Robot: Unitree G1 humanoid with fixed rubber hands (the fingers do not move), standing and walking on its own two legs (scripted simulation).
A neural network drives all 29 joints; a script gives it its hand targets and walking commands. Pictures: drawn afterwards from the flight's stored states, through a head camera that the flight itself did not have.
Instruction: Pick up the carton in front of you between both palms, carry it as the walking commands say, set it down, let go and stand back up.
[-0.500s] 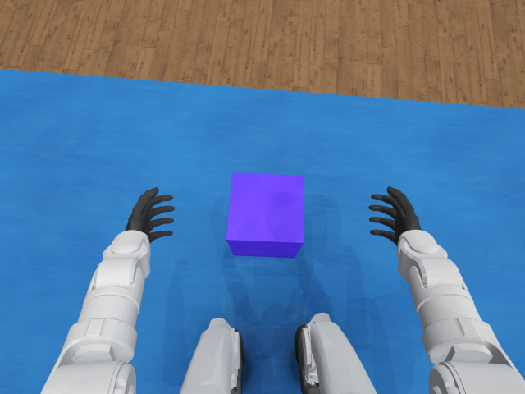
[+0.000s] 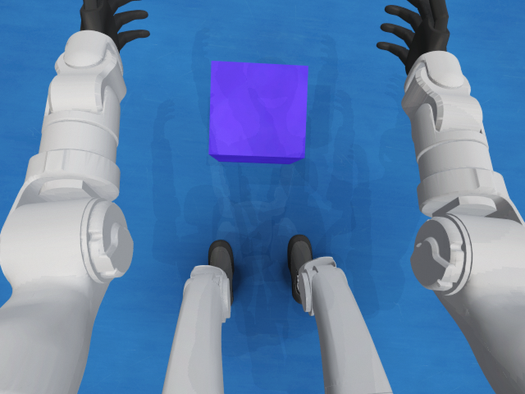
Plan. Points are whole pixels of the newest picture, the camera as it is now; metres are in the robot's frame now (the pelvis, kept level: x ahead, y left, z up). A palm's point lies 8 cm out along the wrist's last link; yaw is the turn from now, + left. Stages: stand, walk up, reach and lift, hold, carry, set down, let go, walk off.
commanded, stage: reach and lift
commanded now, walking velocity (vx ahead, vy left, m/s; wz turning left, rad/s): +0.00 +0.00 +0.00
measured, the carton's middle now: (256, 120) +0.53 -0.01 -0.53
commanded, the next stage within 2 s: none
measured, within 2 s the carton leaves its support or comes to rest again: leaves its support in 1.78 s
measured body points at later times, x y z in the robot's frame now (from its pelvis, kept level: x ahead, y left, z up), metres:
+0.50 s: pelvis -0.02 +0.00 -0.17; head +0.35 +0.00 +0.09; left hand +0.56 +0.18 -0.33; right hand +0.52 -0.21 -0.33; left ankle +0.07 +0.11 -0.62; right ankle +0.07 -0.13 -0.62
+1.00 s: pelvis -0.04 +0.00 -0.29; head +0.35 +0.00 -0.08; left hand +0.56 +0.16 -0.48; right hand +0.53 -0.20 -0.48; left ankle +0.07 +0.11 -0.62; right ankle +0.07 -0.13 -0.62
